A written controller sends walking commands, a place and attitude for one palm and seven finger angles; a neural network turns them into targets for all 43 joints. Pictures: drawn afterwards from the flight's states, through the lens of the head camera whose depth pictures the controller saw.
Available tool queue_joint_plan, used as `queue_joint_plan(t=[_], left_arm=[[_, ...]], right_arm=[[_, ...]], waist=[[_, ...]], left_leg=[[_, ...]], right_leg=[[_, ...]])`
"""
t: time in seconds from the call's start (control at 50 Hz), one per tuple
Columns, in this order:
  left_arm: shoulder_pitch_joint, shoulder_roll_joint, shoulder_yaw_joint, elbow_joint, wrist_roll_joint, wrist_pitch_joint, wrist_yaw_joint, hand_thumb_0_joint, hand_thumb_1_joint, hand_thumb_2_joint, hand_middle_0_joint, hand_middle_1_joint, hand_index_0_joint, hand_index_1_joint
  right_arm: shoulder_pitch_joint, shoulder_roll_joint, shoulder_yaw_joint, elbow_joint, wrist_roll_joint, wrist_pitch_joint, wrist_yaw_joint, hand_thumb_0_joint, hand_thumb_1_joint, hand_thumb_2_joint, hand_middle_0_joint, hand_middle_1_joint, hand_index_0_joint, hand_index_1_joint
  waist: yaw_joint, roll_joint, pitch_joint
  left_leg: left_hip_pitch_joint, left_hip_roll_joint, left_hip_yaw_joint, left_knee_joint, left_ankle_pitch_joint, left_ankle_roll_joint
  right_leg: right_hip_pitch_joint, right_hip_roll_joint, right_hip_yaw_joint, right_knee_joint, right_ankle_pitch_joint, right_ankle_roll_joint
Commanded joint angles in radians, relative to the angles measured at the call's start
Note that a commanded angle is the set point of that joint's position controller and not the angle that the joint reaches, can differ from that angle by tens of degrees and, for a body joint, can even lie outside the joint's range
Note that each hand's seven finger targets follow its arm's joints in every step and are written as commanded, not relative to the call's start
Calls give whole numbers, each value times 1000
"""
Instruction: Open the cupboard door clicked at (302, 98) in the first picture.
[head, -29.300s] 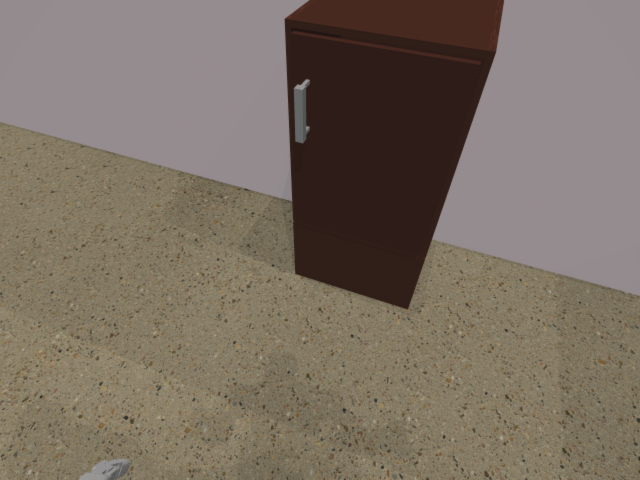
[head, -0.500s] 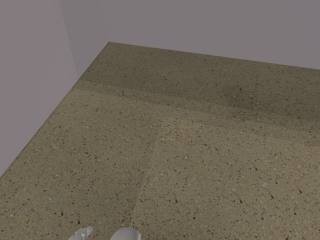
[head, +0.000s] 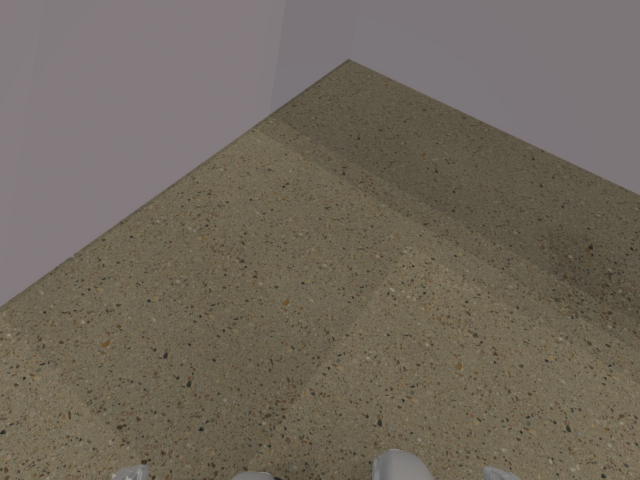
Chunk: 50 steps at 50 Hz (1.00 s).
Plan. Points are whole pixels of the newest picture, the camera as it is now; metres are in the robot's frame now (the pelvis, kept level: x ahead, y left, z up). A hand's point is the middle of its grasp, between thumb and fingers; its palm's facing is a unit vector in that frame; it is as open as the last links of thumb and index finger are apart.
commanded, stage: turn to face it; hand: left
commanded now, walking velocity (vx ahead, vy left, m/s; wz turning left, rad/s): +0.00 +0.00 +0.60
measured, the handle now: out of the picture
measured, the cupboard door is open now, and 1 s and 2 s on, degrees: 45 45 45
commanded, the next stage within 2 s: none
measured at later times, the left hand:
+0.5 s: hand out of the picture +0.05 +0.13 -0.15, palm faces +0.30 -0.92 -0.26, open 7.3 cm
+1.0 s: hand out of the picture -0.02 +0.19 -0.17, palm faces +0.60 -0.77 -0.24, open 7.4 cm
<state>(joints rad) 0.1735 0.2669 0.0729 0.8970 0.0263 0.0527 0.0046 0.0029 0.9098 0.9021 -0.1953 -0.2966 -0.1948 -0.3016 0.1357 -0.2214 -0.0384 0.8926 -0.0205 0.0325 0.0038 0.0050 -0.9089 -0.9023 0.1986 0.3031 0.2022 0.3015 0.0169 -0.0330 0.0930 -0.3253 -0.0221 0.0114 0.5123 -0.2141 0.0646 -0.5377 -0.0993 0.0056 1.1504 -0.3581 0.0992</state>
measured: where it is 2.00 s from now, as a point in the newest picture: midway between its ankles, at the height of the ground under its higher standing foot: outside the picture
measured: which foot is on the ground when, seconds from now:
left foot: down 0.00-0.26, up 0.28-0.70, down 0.72-1.00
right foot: up 0.00-0.24, down 0.26-0.72, up 0.74-1.00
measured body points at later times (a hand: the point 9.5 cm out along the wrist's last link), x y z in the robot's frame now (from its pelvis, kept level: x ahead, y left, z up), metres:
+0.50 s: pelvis +0.02 -0.08 +0.00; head +0.08 -0.08 +0.45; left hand +0.04 +0.18 -0.13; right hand +0.15 -0.32 -0.15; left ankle -0.04 +0.07 -0.65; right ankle +0.01 -0.17 -0.74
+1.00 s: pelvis +0.03 -0.04 +0.00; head +0.06 +0.01 +0.45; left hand -0.05 +0.23 -0.15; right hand +0.26 -0.19 -0.13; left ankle -0.02 +0.04 -0.74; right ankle +0.13 -0.19 -0.66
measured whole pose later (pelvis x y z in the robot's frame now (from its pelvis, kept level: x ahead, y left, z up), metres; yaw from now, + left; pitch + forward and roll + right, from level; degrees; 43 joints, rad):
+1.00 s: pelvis +0.03 -0.04 +0.00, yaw +36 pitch +1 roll -1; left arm 0.16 0.26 0.07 0.88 0.02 0.06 0.01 0.00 0.91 0.90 -0.20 -0.30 -0.19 -0.30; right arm 0.15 -0.21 -0.04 0.91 -0.02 0.03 0.00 0.01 -0.91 -0.90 0.20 0.30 0.20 0.30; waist 0.01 -0.03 0.09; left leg -0.27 -0.03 -0.03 0.49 -0.24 0.04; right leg -0.51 -0.10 0.01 1.05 -0.37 0.10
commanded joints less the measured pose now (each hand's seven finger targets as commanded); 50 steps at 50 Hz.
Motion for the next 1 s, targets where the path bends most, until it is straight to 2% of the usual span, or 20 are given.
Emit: queue_joint_plan(t=[0.0, 0.12, 0.16, 0.2, 0.22, 0.24, 0.26, 0.28, 0.3, 0.34, 0.42, 0.58, 0.62, 0.66, 0.68, 0.7, 0.72, 0.78, 0.82, 0.98], left_arm=[[7, 64, 14, -76, -1, -22, 5, 0, 900, 900, -200, -300, -200, -300], [-62, 45, 4, -117, -13, -32, 12, 0, 900, 900, -200, -300, -200, -300], [-20, 47, 5, -108, -18, -37, 16, 0, 900, 900, -200, -300, -200, -300], [72, 71, 14, -85, -22, -51, 23, 0, 900, 900, -200, -300, -200, -300], [111, 140, 28, -77, -10, -62, 30, 0, 900, 900, -200, -300, -200, -300], [101, 216, 38, -83, 3, -63, 36, 0, 900, 900, -200, -300, -200, -300], [73, 195, 24, -89, -5, -59, 39, 0, 900, 900, -200, -300, -200, -300], [-3, 133, 14, -104, -7, -61, 42, 0, 900, 900, -200, -300, -200, -300], [-35, 107, 7, -108, -10, -62, 41, 0, 900, 900, -200, -300, -200, -300], [-33, 75, -4, -106, -15, -67, 35, 0, 900, 900, -200, -300, -200, -300], [64, 96, 8, -80, -11, -71, 37, 0, 900, 900, -200, -300, -200, -300], [129, 139, 25, -50, 3, -63, 30, 0, 900, 900, -200, -300, -200, -300], [116, 158, 32, -54, 1, -64, 26, 0, 900, 900, -200, -300, -200, -300], [87, 168, 33, -60, -10, -65, 19, 0, 900, 900, -200, -300, -200, -300], [67, 126, 26, -84, -16, -62, 13, 0, 900, 900, -200, -300, -200, -300], [9, 58, 2, -136, -22, -56, 10, 0, 900, 900, -200, -300, -200, -300], [-29, 94, 4, -155, -13, -37, 21, 0, 900, 900, -200, -300, -200, -300], [-31, 87, 13, -106, -7, -23, 14, 0, 900, 900, -200, -300, -200, -300], [19, 82, 16, -76, -3, -16, 3, 0, 900, 900, -200, -300, -200, -300], [-45, 65, 8, -112, -6, -24, 6, 0, 900, 900, -200, -300, -200, -300]], right_arm=[[58, -212, -68, -53, 3, -24, -10, 0, -900, -900, 200, 300, 200, 300], [92, -209, -83, -38, -7, -13, -10, 0, -900, -900, 200, 300, 200, 300], [75, -211, -87, -46, -6, -8, -12, 0, -900, -900, 200, 300, 200, 300], [39, -183, -88, -58, 6, -6, -12, 0, -900, -900, 200, 300, 200, 300], [48, -131, -81, -63, 17, -8, -5, 0, -900, -900, 200, 300, 200, 300], [45, -81, -74, -84, 16, -9, -3, 0, -900, -900, 200, 300, 200, 300], [38, -141, -84, -71, 2, -2, 0, 0, -900, -900, 200, 300, 200, 300], [64, -130, -87, -57, 1, 9, 5, 0, -900, -900, 200, 300, 200, 300], [62, -111, -84, -29, 0, 21, 9, 0, -900, -900, 200, 300, 200, 300], [63, -100, -73, -15, 2, 26, 19, 0, -900, -900, 200, 300, 200, 300], [-8, -81, -58, -25, 6, 31, 23, 0, -900, -900, 200, 300, 200, 300], [-102, -67, -40, -56, 10, 19, 28, 0, -900, -900, 200, 300, 200, 300], [-69, -79, -42, -56, 9, 12, 25, 0, -900, -900, 200, 300, 200, 300], [48, -126, -55, -32, 2, 2, 22, 0, -900, -900, 200, 300, 200, 300], [127, -216, -79, -18, -5, -6, 19, 0, -900, -900, 200, 300, 200, 300], [203, -319, -102, -11, -1, -9, 9, 0, -900, -900, 200, 300, 200, 300], [222, -314, -96, 7, 6, -2, 2, 0, -900, -900, 200, 300, 200, 300], [31, -236, -73, -52, -1, -10, -18, 0, -900, -900, 200, 300, 200, 300], [-7, -210, -62, -57, 0, -16, -17, 0, -900, -900, 200, 300, 200, 300], [60, -217, -72, -42, -2, -18, -11, 0, -900, -900, 200, 300, 200, 300]], waist=[[-28, 155, -143], [-52, 197, -159], [-35, 230, -177], [14, 163, -209], [34, -37, -236], [40, -310, -200], [23, -212, -167], [-24, -141, -129], [-43, -164, -103], [-50, -169, -89], [-9, -127, -101], [29, -190, -100], [4, -171, -118], [-70, -112, -184], [-114, 106, -251], [-151, 354, -274], [-142, 196, -281], [-64, 195, -128], [-26, 158, -95], [-41, 180, -118]], left_leg=[[132, 226, -289, -208, 146, 94], [122, 216, -382, -149, 239, 105], [85, 200, -403, -115, 303, 93], [-29, 143, -388, -34, 228, 39], [-196, 56, -285, 99, -16, -30], [-360, -87, -62, 374, -385, -115], [-308, -26, -97, 587, -404, -102], [-298, -1, -114, 670, -325, -105], [-303, 19, -85, 725, -269, -121], [-308, 36, -40, 742, -181, -141], [-296, 48, 8, 592, -181, -153], [-152, 38, 93, 259, -227, -117], [-66, 14, 121, 161, -186, -97], [168, 7, 111, -27, 21, -68], [382, 184, -109, -72, 302, 7], [460, 446, -473, -93, 802, 174], [434, 482, -422, -78, 788, 223], [191, 314, -279, -152, 377, 125], [138, 251, -219, -181, 311, 86], [157, 227, -294, -169, 279, 103]], right_leg=[[-27, 19, 5, -65, 20, 7], [97, 77, -4, -344, -72, -16], [206, 106, -14, -463, -51, -28], [430, 93, -5, -722, 125, -40], [607, -85, 150, -860, 134, -81], [614, -370, 413, -887, 264, -205], [453, -407, 352, -860, 367, -255], [404, -344, 245, -851, 401, -252], [401, -268, 179, -822, 476, -231], [430, -196, 23, -780, 643, -192], [538, -212, -36, -752, 740, -191], [560, -258, -103, -673, 819, -201], [528, -267, -132, -613, 847, -189], [418, -239, -193, -413, 768, -129], [192, -151, -225, -200, 395, -69], [-60, -11, -166, 27, -314, -12], [-78, -29, -24, 82, -317, -31], [-55, -38, 6, 69, -119, -17], [-22, -17, -6, 44, -31, -10], [21, 29, -10, -187, -31, 2]])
